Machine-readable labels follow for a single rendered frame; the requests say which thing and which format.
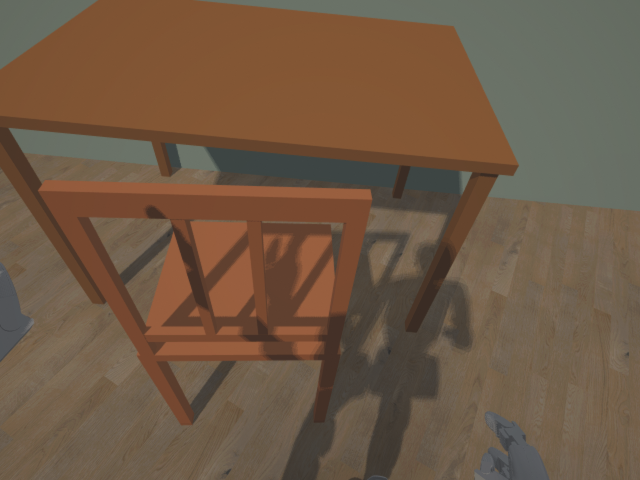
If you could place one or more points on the robot left hand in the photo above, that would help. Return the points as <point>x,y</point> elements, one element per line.
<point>13,324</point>

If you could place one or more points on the robot right hand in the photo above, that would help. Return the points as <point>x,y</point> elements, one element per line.
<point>523,461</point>

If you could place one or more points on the table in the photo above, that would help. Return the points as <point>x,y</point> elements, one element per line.
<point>258,79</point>

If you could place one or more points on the chair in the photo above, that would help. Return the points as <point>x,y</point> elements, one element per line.
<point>228,291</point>

